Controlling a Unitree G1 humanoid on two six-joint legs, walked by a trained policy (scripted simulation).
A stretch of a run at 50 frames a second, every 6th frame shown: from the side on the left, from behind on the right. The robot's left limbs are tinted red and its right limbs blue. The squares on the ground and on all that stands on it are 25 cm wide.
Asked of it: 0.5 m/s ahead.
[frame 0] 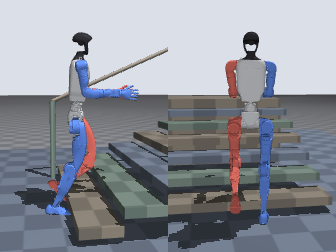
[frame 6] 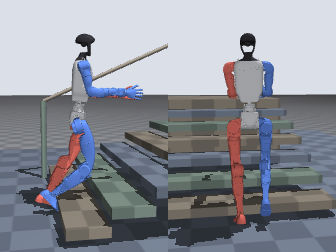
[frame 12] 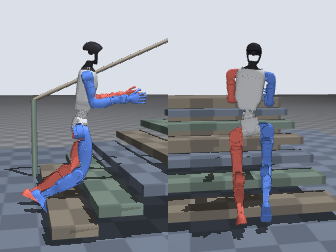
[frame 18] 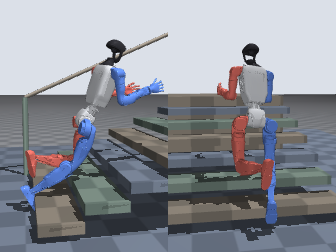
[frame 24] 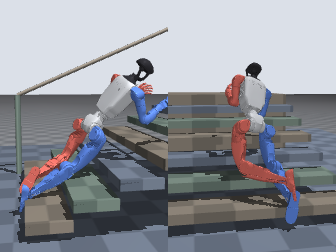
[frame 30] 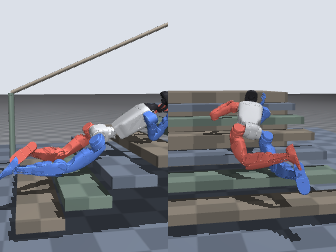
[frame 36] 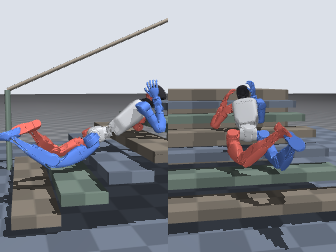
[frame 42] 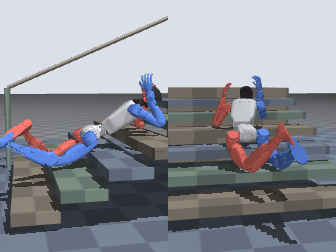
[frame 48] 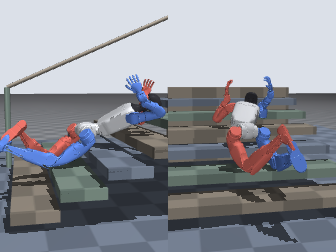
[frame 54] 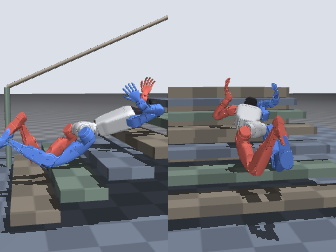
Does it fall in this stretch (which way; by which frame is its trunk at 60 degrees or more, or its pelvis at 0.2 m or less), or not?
yes: goes over forward; its trunk at 60 degrees or more by frame 48
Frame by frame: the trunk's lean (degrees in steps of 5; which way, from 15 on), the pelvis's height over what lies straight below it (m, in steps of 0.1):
0: 5, 0.7
6: 5, 0.7
12: 10, 0.5
18: 20 forward, 0.5
24: 40 forward, 0.3
30: 55 forward, 0.2
36: 50 forward, 0.1
42: 55 forward, 0.1
48: 60 forward, 0.1
54: 70 forward, 0.1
